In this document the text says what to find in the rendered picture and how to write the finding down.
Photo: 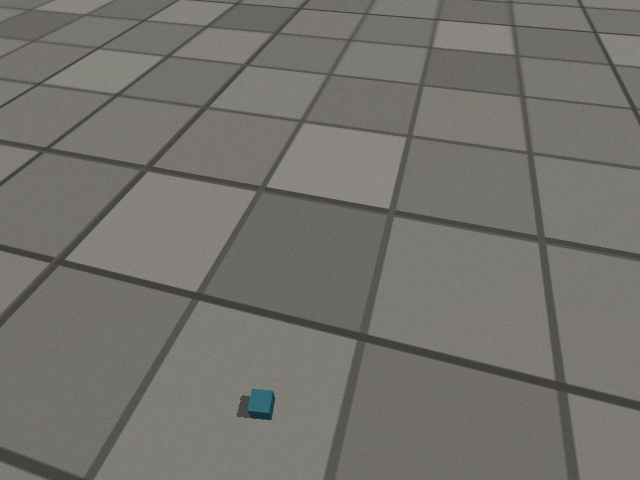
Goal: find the cube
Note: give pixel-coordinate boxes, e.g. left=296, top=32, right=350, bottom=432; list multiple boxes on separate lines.
left=247, top=389, right=275, bottom=420

